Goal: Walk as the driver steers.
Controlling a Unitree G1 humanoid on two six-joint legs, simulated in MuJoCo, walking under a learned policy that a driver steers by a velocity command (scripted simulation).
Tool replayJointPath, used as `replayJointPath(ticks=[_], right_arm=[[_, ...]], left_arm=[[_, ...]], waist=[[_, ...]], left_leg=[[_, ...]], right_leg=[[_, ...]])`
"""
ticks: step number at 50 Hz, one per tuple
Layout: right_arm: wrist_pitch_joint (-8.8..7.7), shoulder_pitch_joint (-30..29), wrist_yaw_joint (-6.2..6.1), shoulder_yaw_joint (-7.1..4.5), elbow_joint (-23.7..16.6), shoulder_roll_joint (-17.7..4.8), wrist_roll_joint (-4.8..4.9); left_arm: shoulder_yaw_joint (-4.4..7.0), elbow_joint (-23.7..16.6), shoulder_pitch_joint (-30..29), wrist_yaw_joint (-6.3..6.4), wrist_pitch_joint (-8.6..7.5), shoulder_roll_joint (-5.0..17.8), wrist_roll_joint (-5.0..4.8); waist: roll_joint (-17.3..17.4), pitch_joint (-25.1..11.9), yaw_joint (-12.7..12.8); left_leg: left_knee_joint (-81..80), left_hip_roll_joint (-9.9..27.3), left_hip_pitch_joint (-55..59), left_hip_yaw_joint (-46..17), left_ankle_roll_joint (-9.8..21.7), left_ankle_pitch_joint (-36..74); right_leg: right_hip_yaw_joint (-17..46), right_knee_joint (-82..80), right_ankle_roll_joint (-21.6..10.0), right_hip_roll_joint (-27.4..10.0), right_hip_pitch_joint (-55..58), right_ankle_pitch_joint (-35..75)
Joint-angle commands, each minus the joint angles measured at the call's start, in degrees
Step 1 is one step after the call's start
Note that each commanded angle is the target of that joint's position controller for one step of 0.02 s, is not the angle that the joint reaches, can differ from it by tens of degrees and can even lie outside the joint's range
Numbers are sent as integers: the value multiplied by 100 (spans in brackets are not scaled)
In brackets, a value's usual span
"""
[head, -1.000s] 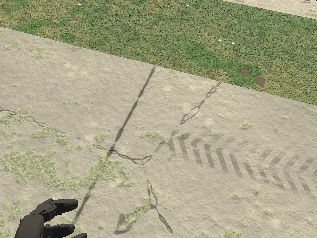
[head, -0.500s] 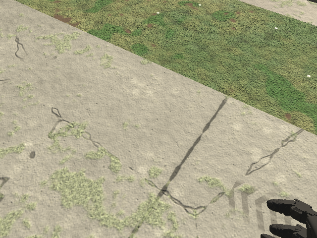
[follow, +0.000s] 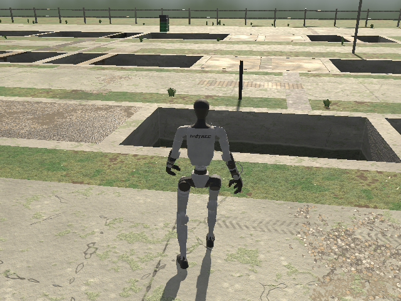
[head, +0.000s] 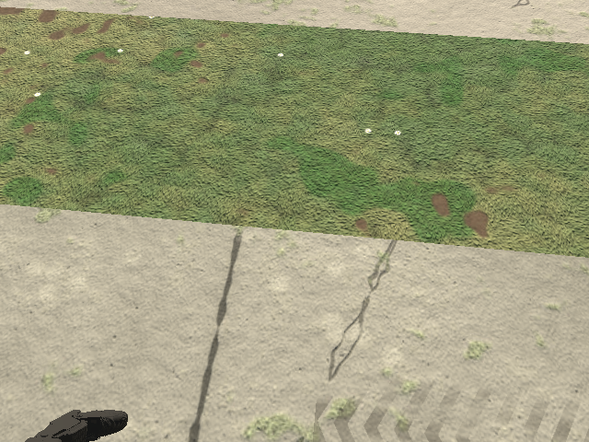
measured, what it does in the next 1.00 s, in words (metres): walks ahead, turning right: left foot, then right foot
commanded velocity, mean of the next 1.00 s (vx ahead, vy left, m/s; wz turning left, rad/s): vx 0.08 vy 0.00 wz -0.53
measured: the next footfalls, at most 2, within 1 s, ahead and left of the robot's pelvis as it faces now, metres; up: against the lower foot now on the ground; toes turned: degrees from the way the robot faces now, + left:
left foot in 0.46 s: +0.28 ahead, +0.11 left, +0.00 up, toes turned -22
right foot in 0.86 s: +0.13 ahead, -0.13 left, +0.00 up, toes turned -30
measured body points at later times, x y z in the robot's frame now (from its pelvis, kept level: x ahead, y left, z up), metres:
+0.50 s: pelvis +0.15 +0.01 +0.02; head +0.18 +0.01 +0.46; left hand +0.39 +0.25 -0.07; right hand +0.24 -0.30 -0.07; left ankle +0.24 +0.12 -0.72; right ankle +0.11 -0.08 -0.70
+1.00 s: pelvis +0.14 -0.02 +0.03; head +0.15 -0.07 +0.47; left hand +0.42 +0.12 -0.05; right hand +0.10 -0.34 -0.10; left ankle +0.21 +0.12 -0.65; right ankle +0.10 -0.11 -0.71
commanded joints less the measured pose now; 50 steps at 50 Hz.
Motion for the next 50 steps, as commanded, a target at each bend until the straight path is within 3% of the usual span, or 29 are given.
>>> replayJointPath(ticks=[1, 2, 3, 4, 5, 6, 8, 11, 15, 20, 22, 23, 24, 25, 26, 27, 28, 29, 32, 35, 38, 41, 42, 43, 44, 45, 46, 48, 50], right_arm=[[-319, 295, 72, 60, -691, -578, -119], [-344, -401, 78, -20, -853, -838, 123], [-342, -604, 18, 27, -913, -736, 91], [-291, -637, -60, 9, -835, -761, -39], [-202, -552, -93, -37, -838, -853, -79], [-109, -487, -101, -53, -844, -865, -90], [-10, -381, -121, -6, -821, -669, -123], [45, -627, -137, 67, -877, -492, -156], [102, -1182, -68, 100, -1009, -478, -92], [21, -1433, 17, 49, -1136, -583, -51], [-55, -1120, 48, -3, -1065, -608, -42], [-76, -969, 32, -69, -1054, -833, -100], [-25, -1069, -27, -144, -1164, -1234, -193], [33, -807, 0, -170, -1028, -1230, -326], [36, -850, 5, -107, -1115, -935, -248], [59, -984, -18, -48, -1145, -685, -194], [96, -1154, -31, -12, -1197, -570, -135], [133, -1265, -53, -11, -1197, -584, -91], [243, -1192, -121, -65, -1151, -706, -159], [298, -1170, -134, -144, -1119, -875, -133], [306, -1163, -82, -195, -1067, -1002, -48], [310, -1256, -34, -169, -984, -991, 113], [298, -1025, -14, -112, -860, -812, 136], [278, -795, 37, 5, -846, -440, -49], [246, -940, 51, 98, -1080, -264, -253], [251, -1351, -28, -26, -1124, -661, -128], [289, -1378, -51, -87, -1066, -796, -15], [374, -1126, -111, -118, -822, -749, -62], [387, -907, -97, -98, -717, -623, -65]], left_arm=[[502, -290, 1756, 130, -18, 1727, 56], [407, -271, 1569, 91, -61, 1398, 69], [359, -232, 1276, 105, -87, 1158, -34], [301, -281, 937, 143, -71, 948, -77], [265, -359, 713, 181, -49, 863, -10], [264, -411, 582, 196, -31, 868, 68], [294, -392, 519, 237, -35, 953, 101], [328, -331, 598, 359, 53, 1051, 19], [326, -353, 607, 472, 244, 1041, -37], [310, -416, 639, 458, 347, 993, -36], [277, -501, 440, 469, 374, 907, -94], [221, -548, 558, 474, 371, 715, -61], [132, -548, 1037, 463, 357, 379, 38], [215, -680, 1016, 454, 302, 730, 0], [352, -524, 1133, 447, 288, 1168, 12], [410, -411, 1052, 447, 341, 1241, -46], [403, -330, 1054, 468, 435, 1111, -81], [371, -377, 987, 465, 492, 989, -82], [248, -553, 680, 419, 518, 584, -126], [190, -698, 460, 357, 498, 491, -79], [211, -730, 487, 281, 513, 568, -59], [252, -559, 945, 225, 510, 537, -22], [277, -495, 1086, 239, 500, 605, 5], [352, -547, 1167, 306, 479, 984, 25], [367, -712, 968, 347, 448, 1385, 132], [315, -656, 1167, 320, 331, 1128, 292], [245, -565, 970, 309, 239, 981, 290], [158, -517, 473, 337, 164, 742, 123], [52, -464, 316, 383, 145, 514, 126]], waist=[[-836, -3090, 827], [-315, -2491, 940], [-59, -1737, 749], [105, -1259, 554], [3, -1089, 335], [-64, -1021, 191], [-71, -1039, 66], [-144, -1155, 122], [-363, -1102, 306], [-687, -932, 396], [-746, -890, 148], [-486, -1001, 189], [917, -1162, 561], [2014, -1088, 483], [1382, -1067, 406], [977, -973, 396], [798, -858, 439], [827, -743, 435], [1139, -698, 297], [1288, -902, 171], [1392, -937, 138], [1254, -883, 420], [999, -843, 448], [-216, -930, 292], [-1606, -817, 219], [-1123, -1041, 691], [-864, -799, 547], [-696, -616, 342], [-635, -685, 192]], left_leg=[[4500, -799, -3754, -1662, -56, -1142], [4476, -536, -4069, -1838, 62, -622], [3998, -332, -4215, -1737, 131, -110], [3625, -147, -4032, -1725, 113, 220], [3405, -58, -3582, -1775, 120, 421], [3240, -79, -3263, -1773, 119, 518], [2764, -191, -3024, -1685, 44, 665], [1921, -362, -3034, -1695, -85, 1227], [936, -561, -2875, -1804, -138, 1823], [-192, -803, -2501, -1920, -3, 1423], [-1453, -761, -1779, -1836, 188, 2196], [-1712, -148, -1042, -2200, 426, 2937], [-1621, 1130, -271, -3274, 1037, 4733], [-1808, 1899, -101, -4551, 2044, 5409], [-1742, 1832, -125, -4270, 2145, 5219], [-1617, 1431, -218, -3557, 1866, 4945], [-1592, 1095, -337, -3040, 1635, 4640], [-1639, 996, -463, -2792, 1575, 4469], [-1848, 748, -541, -2129, 1579, 4253], [-1848, 934, -466, -1868, 1650, 4171], [-1825, 1073, -606, -1761, 1640, 3883], [-1413, 984, -890, -1615, 1373, 3351], [-1090, 809, -1284, -1413, 1046, 2870], [19, 316, -2181, -850, 460, 1499], [1133, -345, -3389, -726, 18, -781], [1974, -256, -3238, -1377, -9, -888], [2322, -210, -3242, -1488, 35, -547], [2281, -158, -3195, -1567, 16, 157], [2286, -244, -2736, -1515, -69, 663]], right_leg=[[4419, -1023, -2114, -2140, 5366, 2960], [3589, -1171, -1820, -1890, 4946, 3110], [2921, -1202, -1548, -1579, 4131, 2918], [2520, -1304, -1347, -1367, 3309, 2834], [2284, -1464, -1291, -1241, 2580, 2931], [2192, -1591, -1257, -1159, 2101, 2982], [1921, -1618, -1250, -1038, 1657, 3449], [1785, -1511, -1101, -836, 1606, 3291], [2046, -1447, -821, -644, 1589, 1748], [2775, -1037, -708, -633, 1930, 1327], [2891, -696, -456, -404, 1904, 1168], [2729, -279, -200, -157, 1516, 342], [1806, 948, 170, 567, 737, -2062], [1133, 2065, 488, 907, -357, -3399], [1182, 3043, 692, 538, -515, -3099], [1109, 3380, 815, 428, -574, -2677], [1031, 3512, 937, 339, -573, -2420], [948, 3521, 1010, 256, -604, -2157], [469, 2747, 1086, 168, -363, -1795], [311, 1782, 1025, -37, 143, -1710], [116, 934, 861, -46, 755, -1566], [-122, -682, 493, 178, 1688, -646], [7, -1287, 321, 209, 2291, -118], [1350, -1614, 15, -760, 3116, 1203], [2765, -1561, -988, -2080, 3122, 2572], [2827, -1700, -1462, -2182, 2563, 1986], [2370, -1744, -1247, -1811, 2395, 1539], [1801, -1724, -773, -1342, 2268, 1240], [1439, -1685, -732, -1124, 2060, 1821]])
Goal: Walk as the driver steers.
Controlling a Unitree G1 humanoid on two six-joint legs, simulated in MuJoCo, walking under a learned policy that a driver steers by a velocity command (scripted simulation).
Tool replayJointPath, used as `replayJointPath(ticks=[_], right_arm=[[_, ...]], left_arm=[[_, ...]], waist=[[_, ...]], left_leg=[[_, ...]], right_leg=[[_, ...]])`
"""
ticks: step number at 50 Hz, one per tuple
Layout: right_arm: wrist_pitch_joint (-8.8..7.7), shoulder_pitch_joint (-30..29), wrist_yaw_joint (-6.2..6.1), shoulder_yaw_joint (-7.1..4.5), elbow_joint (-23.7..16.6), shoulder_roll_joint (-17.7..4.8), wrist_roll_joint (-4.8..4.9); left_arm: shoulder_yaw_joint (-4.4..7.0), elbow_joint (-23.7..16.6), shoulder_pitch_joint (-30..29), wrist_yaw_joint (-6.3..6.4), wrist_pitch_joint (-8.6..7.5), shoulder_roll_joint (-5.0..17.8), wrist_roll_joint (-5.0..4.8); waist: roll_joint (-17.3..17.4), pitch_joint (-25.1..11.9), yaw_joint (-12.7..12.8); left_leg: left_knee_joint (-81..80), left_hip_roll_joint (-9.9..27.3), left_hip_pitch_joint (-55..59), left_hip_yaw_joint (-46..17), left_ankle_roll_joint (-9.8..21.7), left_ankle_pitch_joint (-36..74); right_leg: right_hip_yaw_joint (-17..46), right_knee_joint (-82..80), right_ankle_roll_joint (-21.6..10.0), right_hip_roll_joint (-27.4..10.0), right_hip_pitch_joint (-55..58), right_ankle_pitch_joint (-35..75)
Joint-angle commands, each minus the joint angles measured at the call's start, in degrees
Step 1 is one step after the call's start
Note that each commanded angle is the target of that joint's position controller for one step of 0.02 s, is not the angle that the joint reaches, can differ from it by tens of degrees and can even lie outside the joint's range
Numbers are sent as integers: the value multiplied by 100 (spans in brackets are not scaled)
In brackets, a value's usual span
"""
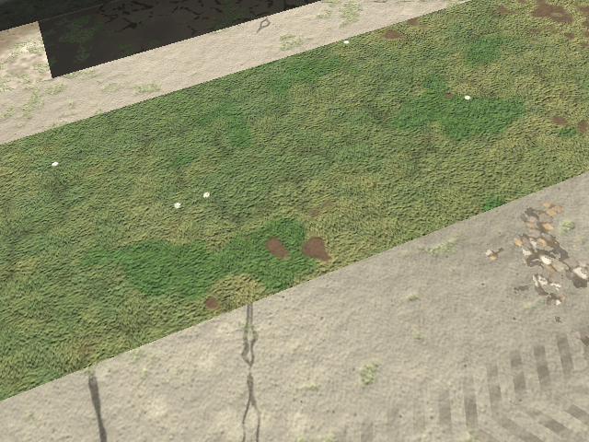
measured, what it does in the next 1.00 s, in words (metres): walks ahead: left foot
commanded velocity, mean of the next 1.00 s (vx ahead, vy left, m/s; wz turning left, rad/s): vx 0.20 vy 0.00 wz -0.05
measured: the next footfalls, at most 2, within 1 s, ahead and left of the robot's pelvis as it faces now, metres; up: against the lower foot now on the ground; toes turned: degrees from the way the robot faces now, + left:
left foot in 0.20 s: +0.04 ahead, +0.14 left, +0.00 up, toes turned -1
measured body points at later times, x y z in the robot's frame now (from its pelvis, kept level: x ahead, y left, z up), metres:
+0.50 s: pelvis +0.01 +0.01 -0.01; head +0.01 +0.01 +0.44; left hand +0.13 +0.27 -0.13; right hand +0.11 -0.26 -0.13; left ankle -0.01 +0.14 -0.74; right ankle +0.00 -0.09 -0.74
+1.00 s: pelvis +0.19 +0.01 -0.01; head +0.23 +0.02 +0.44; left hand +0.44 +0.23 -0.08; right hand +0.12 -0.25 -0.14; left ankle -0.01 +0.15 -0.74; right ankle +0.36 -0.11 -0.71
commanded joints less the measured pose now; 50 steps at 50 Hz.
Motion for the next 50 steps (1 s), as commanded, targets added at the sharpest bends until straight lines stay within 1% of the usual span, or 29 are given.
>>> replayJointPath(ticks=[1, 4, 6, 9, 10, 11, 12, 13, 14, 15, 19, 21, 24, 28, 30, 32, 34, 35, 36, 37, 38, 39, 40, 41, 43, 45, 46, 48, 50], right_arm=[[-58, 74, -16, -105, -274, -377, 20], [-70, -153, 20, 15, -304, -162, 22], [-70, -201, 35, 26, -316, -219, 33], [-107, 77, 61, 57, -162, -181, 23], [-134, 162, 74, 71, -116, -236, -55], [-154, 235, 59, 48, -122, -472, -114], [-157, 134, 55, -50, -43, -834, -50], [-176, 54, 98, -13, -37, -538, -9], [-204, 1, 121, 52, -29, -333, -48], [-231, -59, 116, 72, -1, -288, -82], [-314, 55, 83, 122, 133, -230, -61], [-287, 194, 41, 108, 223, -288, -12], [-360, 246, -16, 118, 164, -283, 64], [-666, 191, 63, 137, 64, -175, 144], [-790, 126, 142, 173, -11, -11, 161], [-873, 339, 218, 178, -3, -9, 198], [-926, 1016, 296, 82, 295, -271, 166], [-922, 1774, 306, -64, 568, -638, 149], [-852, 2568, 315, -219, 744, -1073, 113], [-785, 2497, 317, -91, 687, -695, 82], [-740, 2267, 307, 13, 622, -407, 50], [-695, 2113, 284, 56, 558, -302, 43], [-647, 1891, 264, 102, 539, -255, 72], [-602, 1692, 236, 151, 499, -154, 64], [-540, 1274, 143, 169, 376, -191, 68], [-575, 1374, 58, 93, 386, -487, 86], [-616, 1500, 42, 45, 428, -653, 117], [-660, 1524, 45, -4, 472, -741, 183], [-628, 1520, 61, -45, 498, -793, 160]], left_arm=[[145, -304, -384, 76, -150, 651, 1], [154, -188, -316, 79, -127, 668, -5], [170, -82, -234, 58, -97, 745, 3], [96, 65, -364, 28, -90, 609, -69], [71, 157, -238, 18, -119, 543, -82], [46, 218, -78, 4, -170, 473, -4], [93, 240, 173, -40, -218, 549, 28], [86, 283, -103, -32, -214, 596, 47], [105, 278, -322, -16, -187, 625, 22], [95, 286, -395, 15, -150, 534, 5], [104, 429, -286, 54, -61, 462, -2], [144, 553, -149, 81, -42, 517, -50], [185, 598, 42, 90, -142, 571, -144], [207, 707, 403, 13, -456, 611, -197], [234, 743, 596, -37, -521, 754, -200], [245, 689, 524, -62, -532, 882, -227], [213, 445, 12, -74, -555, 794, -235], [184, 219, -421, -72, -624, 685, -211], [176, 96, -569, -68, -752, 666, -178], [182, 116, -488, -64, -781, 703, -207], [161, 95, -494, -94, -753, 626, -310], [89, 46, -598, -136, -716, 451, -348], [58, -33, -732, -174, -700, 354, -319], [58, -71, -791, -199, -691, 337, -264], [-37, -170, -970, -313, -701, 128, -189], [-97, -284, -1252, -365, -709, 0, -171], [-62, -336, -1330, -357, -696, 120, -195], [25, -388, -1361, -323, -672, 411, -229], [141, -328, -1058, -273, -652, 657, -220]], waist=[[-1077, -688, -102], [-1081, -636, 69], [-1089, -588, 156], [-957, -469, -53], [-769, -476, -98], [-435, -578, 8], [238, -549, 334], [254, -520, 109], [165, -397, 42], [158, -371, 49], [-18, -265, 27], [-143, -260, 18], [-295, 370, 52], [-576, 341, 154], [-995, 234, 165], [-1295, 227, -24], [-731, -49, -355], [130, -407, -630], [1161, -558, -921], [945, -295, -769], [348, 106, -578], [103, 247, -509], [-15, 479, -395], [94, 509, -303], [238, 534, -215], [347, 407, -270], [384, 389, -261], [395, 395, -155], [491, 70, 80]], left_leg=[[106, 87, 12, -226, -92, 502], [-1108, 103, 437, -171, -85, 483], [-1644, 56, 710, -118, -60, 307], [-3138, -23, 1452, -40, 71, 1268], [-3613, 54, 1923, -174, 164, 2136], [-3550, 405, 2336, -545, 291, 3103], [-3153, 453, 2237, -450, 502, 2965], [-3244, 329, 1783, -420, 598, 2160], [-3351, 276, 1580, -413, 547, 1820], [-3395, 242, 1492, -390, 471, 1760], [-3346, 167, 1509, -312, 380, 1762], [-3278, 16, 1403, -201, 492, 372], [-3196, 30, 804, -370, 774, -1204], [-2738, -1, 444, -402, 937, -732], [-2203, -226, 289, -84, 925, -94], [-2161, -290, 438, 11, 1056, 309], [-2749, -202, 1548, -224, 1168, 1274], [-3196, 218, 2915, -1081, 1345, 2135], [-3727, 1145, 4472, -2664, 1836, 3051], [-3916, 1796, 4649, -3314, 2197, 3563], [-3856, 1856, 4552, -3045, 2213, 3461], [-4020, 1771, 4449, -2628, 2111, 3301], [-4270, 1649, 4134, -2217, 1908, 3270], [-4510, 1412, 3731, -1795, 1699, 3295], [-4893, 785, 2542, -915, 1471, 3274], [-5241, 561, 1855, -486, 1392, 3070], [-5351, 698, 1930, -542, 1403, 3050], [-5221, 919, 2423, -541, 1330, 3369], [-4561, 1056, 2955, -463, 1182, 4961]], right_leg=[[977, -898, -964, -1221, 606, 2571], [980, -828, -971, -1176, 720, 2275], [1188, -805, -1079, -1273, 715, 2046], [1284, -717, -918, -1150, 472, 1543], [1246, -711, -684, -1026, 277, 1261], [1096, -573, -405, -787, 79, 799], [733, -627, -209, -419, 13, 429], [504, -513, -38, -242, 331, 237], [469, -416, -8, -225, 401, 182], [471, -378, -36, -256, 442, 284], [502, -390, -85, -268, 395, 507], [394, -351, -150, -119, 273, -969], [635, -400, -378, -221, -370, -2685], [1345, -585, -688, -651, 0, -2604], [2087, -972, -959, -1056, 356, -2490], [2538, -972, -1156, -1382, 394, -1633], [1560, 4, -786, -894, -8, 432], [475, 1483, -345, -210, -949, 1673], [-150, 3217, 73, 303, -2770, 734], [69, 4001, 117, 181, -3825, -1790], [252, 4555, 28, -138, -4377, -1828], [187, 4625, -21, -355, -4672, -1556], [128, 4270, -23, -579, -4725, -1242], [20, 3836, 10, -689, -4348, -842], [-373, 2527, 193, -508, -3037, 290], [-545, 1318, 264, -265, -1689, 1266], [-501, 1020, 248, -196, -1422, 1453], [-344, 457, 110, -152, -1320, 1560], [-357, 301, -99, -16, -894, 1379]])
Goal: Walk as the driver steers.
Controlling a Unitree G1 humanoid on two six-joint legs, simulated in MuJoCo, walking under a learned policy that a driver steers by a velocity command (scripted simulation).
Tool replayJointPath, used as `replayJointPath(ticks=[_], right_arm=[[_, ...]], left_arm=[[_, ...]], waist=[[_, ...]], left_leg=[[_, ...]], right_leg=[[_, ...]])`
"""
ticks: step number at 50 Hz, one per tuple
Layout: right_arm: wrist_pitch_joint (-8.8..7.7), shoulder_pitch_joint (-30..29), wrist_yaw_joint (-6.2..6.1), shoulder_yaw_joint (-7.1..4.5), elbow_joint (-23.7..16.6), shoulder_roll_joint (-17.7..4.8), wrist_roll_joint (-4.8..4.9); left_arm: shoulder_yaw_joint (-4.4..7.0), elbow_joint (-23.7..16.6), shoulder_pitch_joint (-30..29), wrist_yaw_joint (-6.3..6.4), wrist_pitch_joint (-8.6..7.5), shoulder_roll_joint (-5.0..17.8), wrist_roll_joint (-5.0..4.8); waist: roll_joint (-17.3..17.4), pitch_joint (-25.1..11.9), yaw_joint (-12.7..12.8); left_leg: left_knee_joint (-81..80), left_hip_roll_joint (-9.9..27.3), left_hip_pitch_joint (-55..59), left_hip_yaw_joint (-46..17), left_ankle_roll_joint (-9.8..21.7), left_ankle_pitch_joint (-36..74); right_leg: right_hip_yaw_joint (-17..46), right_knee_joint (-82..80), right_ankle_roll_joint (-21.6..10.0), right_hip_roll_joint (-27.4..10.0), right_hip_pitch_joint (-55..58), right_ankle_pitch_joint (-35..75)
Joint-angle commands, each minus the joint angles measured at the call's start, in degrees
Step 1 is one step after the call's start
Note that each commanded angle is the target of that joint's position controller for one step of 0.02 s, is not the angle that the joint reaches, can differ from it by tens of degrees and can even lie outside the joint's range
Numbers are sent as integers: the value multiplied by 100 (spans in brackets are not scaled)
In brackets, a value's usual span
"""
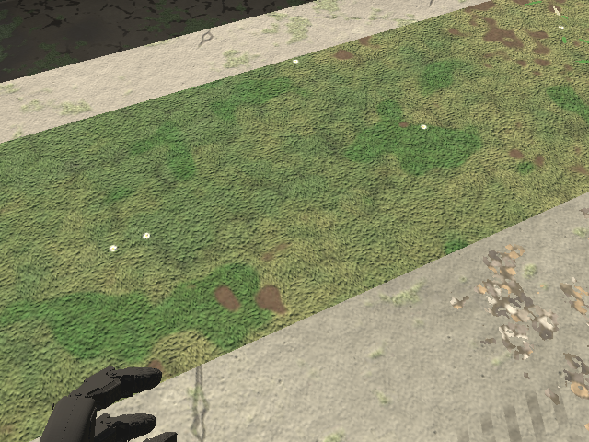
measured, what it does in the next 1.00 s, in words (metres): walks ahead: right foot, then left foot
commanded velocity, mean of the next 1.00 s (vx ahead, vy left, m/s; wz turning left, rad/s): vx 0.23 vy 0.00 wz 0.10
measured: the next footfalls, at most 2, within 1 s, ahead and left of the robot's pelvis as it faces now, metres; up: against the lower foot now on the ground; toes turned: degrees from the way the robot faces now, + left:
right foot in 0.06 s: +0.22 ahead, -0.12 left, +0.00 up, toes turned -1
left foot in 0.54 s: +0.43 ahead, +0.14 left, +0.00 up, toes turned +7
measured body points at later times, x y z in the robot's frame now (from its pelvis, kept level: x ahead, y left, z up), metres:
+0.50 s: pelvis +0.25 -0.01 +0.01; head +0.27 +0.00 +0.46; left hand +0.26 +0.27 -0.12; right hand +0.45 -0.23 -0.08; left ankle +0.39 +0.14 -0.70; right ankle +0.18 -0.12 -0.73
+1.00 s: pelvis +0.34 +0.01 +0.01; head +0.35 +0.01 +0.46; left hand +0.37 +0.28 -0.13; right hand +0.49 -0.22 -0.12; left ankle +0.39 +0.13 -0.73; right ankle +0.34 -0.12 -0.73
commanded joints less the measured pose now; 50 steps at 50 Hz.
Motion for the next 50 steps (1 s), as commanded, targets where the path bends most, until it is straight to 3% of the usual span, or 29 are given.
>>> replayJointPath(ticks=[1, 2, 3, 4, 5, 6, 7, 8, 9, 11, 15, 18, 21, 25, 26, 27, 28, 29, 30, 31, 32, 34, 36, 39, 42, 43, 44, 46, 50], right_arm=[[-26, -339, -28, -314, -342, -1195, -10], [31, -324, -35, -291, -360, -1127, -42], [47, -294, -48, -211, -468, -938, -138], [-38, 579, 7, 49, -598, 27, -118], [-168, 297, 68, -56, -483, -536, 45], [-216, -407, 102, -172, -722, -894, 219], [-238, -804, 82, -152, -837, -894, 189], [-215, -946, 60, -169, -856, -837, 80], [-128, -781, 51, -201, -797, -802, 55], [62, -497, 25, -180, -682, -590, 71], [167, -1082, -41, -181, -905, -557, -62], [64, -1475, 52, -101, -1015, -374, -139], [23, -2039, 157, -27, -1166, -243, -137], [27, -2120, 220, -119, -1329, -541, -164], [16, -1809, 211, -168, -1237, -626, -194], [-5, -1408, 165, -278, -1102, -926, -226], [11, -939, 106, -368, -1078, -1380, -312], [65, -920, 88, -262, -1041, -1167, -361], [116, -918, 135, -152, -1047, -735, -244], [131, -1229, 161, -119, -1046, -645, -186], [138, -1569, 164, -109, -1059, -620, -190], [173, -2167, 125, -125, -1101, -657, -245], [198, -2334, 79, -135, -1068, -620, -309], [212, -2378, 35, -118, -932, -555, -242], [242, -2139, 26, -36, -684, -334, -193], [242, -2034, 40, -45, -665, -356, -240], [257, -1989, 14, -61, -659, -317, -232], [270, -2069, -41, -92, -578, -386, -226], [276, -1965, -44, -108, -343, -364, -212]], left_arm=[[330, -208, 502, 84, -11, 821, -5], [438, 51, 1326, 131, 33, 987, -19], [517, 260, 2269, 197, 75, 1225, 17], [574, 394, 2594, 158, 42, 1770, 146], [451, 388, 2520, 151, 21, 1211, 98], [375, 385, 2029, 176, -2, 985, 74], [337, 367, 1636, 185, -25, 879, 85], [315, 393, 1344, 168, -65, 776, 155], [277, 413, 1146, 162, -123, 623, 232], [283, 540, 1020, 150, -224, 553, 201], [334, 848, 1177, 202, -294, 762, 221], [311, 943, 1126, 267, -204, 833, 197], [309, 1143, 1509, 300, -83, 967, 146], [347, 1347, 1565, 308, 117, 1113, 15], [339, 1368, 1469, 322, 157, 1085, -19], [292, 1419, 1680, 327, 166, 926, 42], [180, 1325, 1936, 330, 112, 657, 238], [-13, 1446, 2558, 277, 111, 174, 236], [92, 1559, 2399, 258, 195, 584, 105], [152, 1455, 1971, 272, 286, 760, -14], [161, 1435, 1700, 339, 383, 701, -13], [183, 1423, 1542, 459, 562, 665, 64], [151, 1556, 1706, 534, 621, 513, 96], [136, 1699, 1759, 536, 630, 452, 136], [131, 1716, 1656, 485, 610, 546, 303], [176, 1644, 1528, 511, 599, 846, 261], [210, 1739, 1331, 506, 573, 924, 177], [115, 1754, 1106, 493, 442, 563, 222], [102, 1936, 1311, 484, 296, 572, 146]], waist=[[894, -293, 843], [817, -769, 1234], [433, -1396, 1589], [-1471, -2403, 999], [-1338, -2403, 1223], [-926, -1239, 1162], [-330, -743, 977], [-138, -471, 767], [-297, -427, 529], [-416, -336, 345], [-47, 161, 377], [-44, 104, 427], [-33, -33, 737], [-292, -263, 639], [-253, -413, 424], [1, -697, 326], [684, -1438, 334], [1680, -2129, 526], [1143, -2316, 368], [890, -1729, 374], [591, -1322, 451], [707, -847, 691], [865, -831, 764], [830, -909, 776], [558, -532, 774], [142, -251, 577], [-536, -38, 405], [-623, 17, 405], [-218, -131, 509]], left_leg=[[940, 1196, -697, -194, 683, 5439], [2000, 994, -985, -46, 559, 5851], [3618, 795, -2240, -24, 413, 4428], [5969, -357, -4106, -130, 91, -200], [6786, -325, -4695, -852, 171, -946], [6958, -24, -5198, -688, 238, -557], [6674, 305, -5024, -540, 303, -15], [6358, 517, -4768, -483, 301, 311], [6176, 702, -4384, -562, 310, 535], [5968, 773, -4072, -555, 234, 605], [5159, 750, -4619, -664, -2, 1345], [3716, 629, -4189, -222, -69, 2337], [2807, 449, -3855, 65, -88, 2807], [2063, 224, -3662, 66, 188, 2081], [1658, 104, -3173, 158, 297, 2318], [1376, 107, -2387, 120, 441, 3470], [1976, 1049, -913, -764, 827, 6209], [1891, 2161, 223, -2202, 1896, 6753], [1622, 2054, -112, -2334, 1938, 5629], [1393, 1804, -594, -1969, 1731, 4609], [1186, 1622, -1115, -1767, 1535, 3684], [727, 1332, -2283, -1373, 1273, 2403], [573, 1121, -2761, -1056, 1241, 1979], [542, 1002, -2955, -859, 1158, 1012], [620, 612, -3418, -631, 534, -676], [851, 333, -3357, -421, 296, -737], [1055, 30, -2782, -38, 124, -136], [1444, 33, -2074, 17, 140, 654], [1508, 85, -2067, -24, 268, 1449]], right_leg=[[-178, -243, -315, 347, 1759, -18], [-283, -291, -472, 449, 2834, -85], [576, -7, -750, -342, 4528, -223], [3686, -837, -1732, -1951, 6083, -1971], [4875, -1851, -1726, -2053, 5769, -3022], [3939, -1961, -1439, -1941, 4881, -3062], [3136, -2048, -1256, -1756, 3962, -2443], [2569, -2171, -1152, -1551, 3220, -1813], [2086, -2325, -1071, -1355, 2755, -1435], [1519, -2670, -1123, -1281, 2236, -1216], [722, -2939, -1221, -1300, 2036, -68], [-123, -2680, -1049, -914, 2091, 1416], [-206, -2402, -980, -967, 2529, 1809], [28, -1516, -751, -1214, 3378, 2043], [-14, -1068, -596, -1094, 3381, 2054], [-152, -329, -360, -737, 3251, 1936], [-384, 896, -23, -325, 2359, 294], [-88, 2310, 349, 202, 1127, -3308], [540, 2757, 422, 44, 1066, -3861], [539, 2926, 439, -90, 752, -3728], [503, 2790, 448, -222, 622, -3478], [482, 2045, 515, -368, 1156, -2903], [308, 1399, 548, -240, 1772, -2550], [194, 374, 448, -172, 2421, -1529], [334, -735, 144, -305, 2937, -724], [622, -983, -34, -612, 2558, -1142], [660, -1194, -172, -529, 1650, -2401], [654, -1508, 13, -461, 1168, -2555], [485, -1195, 152, -333, 1748, -1404]])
